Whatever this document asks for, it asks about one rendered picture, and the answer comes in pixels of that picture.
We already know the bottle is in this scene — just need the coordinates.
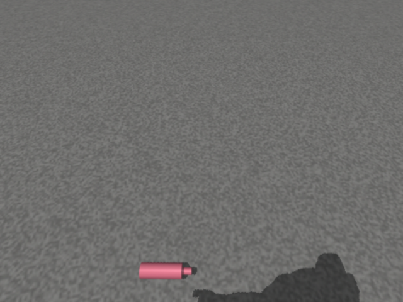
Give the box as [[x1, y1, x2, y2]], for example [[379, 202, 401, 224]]
[[139, 262, 192, 279]]

